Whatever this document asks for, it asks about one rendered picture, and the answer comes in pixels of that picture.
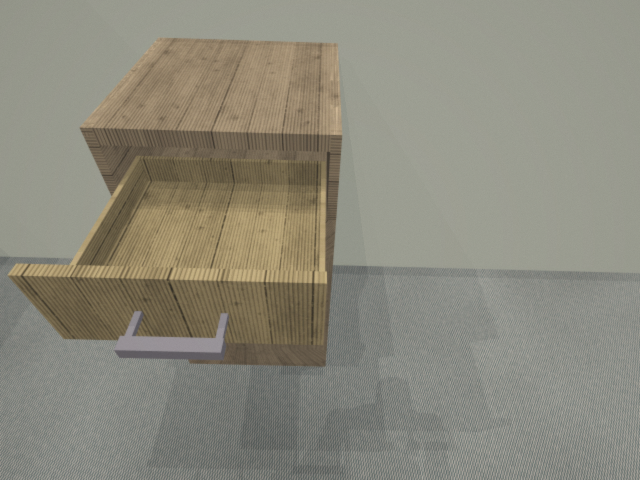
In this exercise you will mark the cabinet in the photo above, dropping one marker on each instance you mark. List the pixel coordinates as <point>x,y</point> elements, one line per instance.
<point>239,99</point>

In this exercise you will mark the drawer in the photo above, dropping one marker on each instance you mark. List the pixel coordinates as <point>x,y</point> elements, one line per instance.
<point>184,239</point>

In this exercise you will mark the handle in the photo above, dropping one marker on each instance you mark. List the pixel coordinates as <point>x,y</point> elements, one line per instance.
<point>132,346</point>

